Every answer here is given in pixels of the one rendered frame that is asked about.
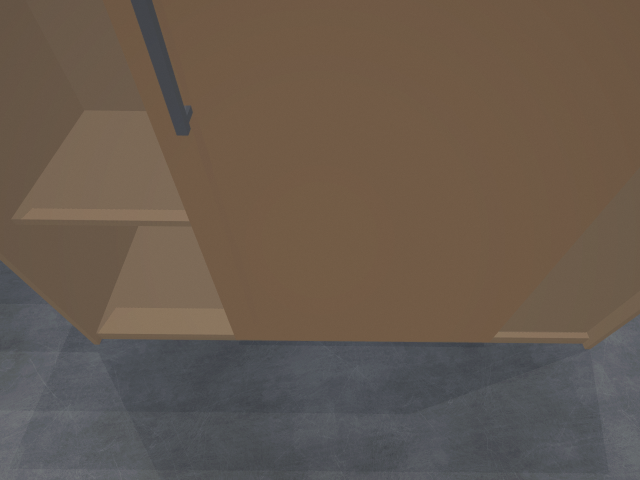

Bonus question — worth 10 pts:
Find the handle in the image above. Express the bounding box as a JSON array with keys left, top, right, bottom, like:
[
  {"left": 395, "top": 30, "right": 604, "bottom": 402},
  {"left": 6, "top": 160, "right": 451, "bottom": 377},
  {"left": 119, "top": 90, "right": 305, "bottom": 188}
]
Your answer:
[{"left": 131, "top": 0, "right": 193, "bottom": 136}]

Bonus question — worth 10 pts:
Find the wardrobe door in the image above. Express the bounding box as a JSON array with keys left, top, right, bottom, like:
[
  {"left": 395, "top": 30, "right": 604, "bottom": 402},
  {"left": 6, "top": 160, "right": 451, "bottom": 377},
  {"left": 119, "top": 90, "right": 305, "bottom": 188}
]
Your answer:
[
  {"left": 499, "top": 168, "right": 640, "bottom": 332},
  {"left": 103, "top": 0, "right": 640, "bottom": 342}
]

